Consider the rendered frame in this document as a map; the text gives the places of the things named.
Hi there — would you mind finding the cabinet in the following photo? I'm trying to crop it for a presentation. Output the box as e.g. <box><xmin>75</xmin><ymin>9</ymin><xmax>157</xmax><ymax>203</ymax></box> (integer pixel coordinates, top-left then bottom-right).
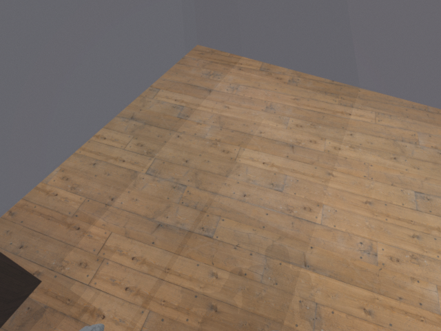
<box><xmin>0</xmin><ymin>252</ymin><xmax>41</xmax><ymax>328</ymax></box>

